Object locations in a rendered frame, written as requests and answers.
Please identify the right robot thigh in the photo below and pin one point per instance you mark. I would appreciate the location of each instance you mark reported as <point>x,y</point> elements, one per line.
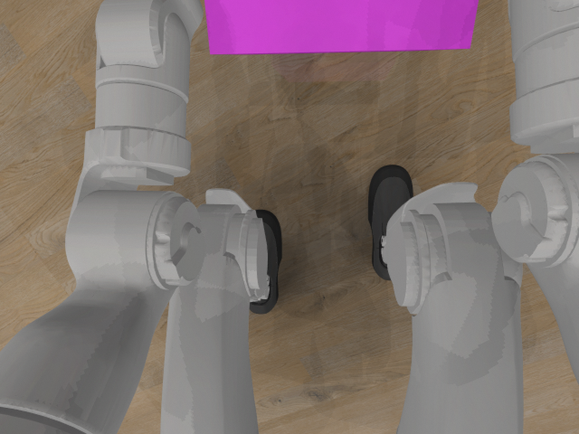
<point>467,358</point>

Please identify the left robot upper arm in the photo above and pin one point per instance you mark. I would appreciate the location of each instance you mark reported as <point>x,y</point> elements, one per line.
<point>75,370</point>

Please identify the robot right forearm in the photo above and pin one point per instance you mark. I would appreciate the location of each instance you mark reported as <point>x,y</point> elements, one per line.
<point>545,50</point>

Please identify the robot left forearm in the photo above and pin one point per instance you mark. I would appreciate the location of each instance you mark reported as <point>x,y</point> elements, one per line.
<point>142,83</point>

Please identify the right robot upper arm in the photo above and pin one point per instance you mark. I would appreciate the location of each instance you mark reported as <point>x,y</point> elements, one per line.
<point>536,221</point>

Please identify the robot right shin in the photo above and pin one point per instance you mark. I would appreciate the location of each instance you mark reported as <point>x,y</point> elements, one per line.
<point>459,192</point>

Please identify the carton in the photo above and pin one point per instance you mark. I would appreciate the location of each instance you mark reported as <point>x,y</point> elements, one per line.
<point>322,26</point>

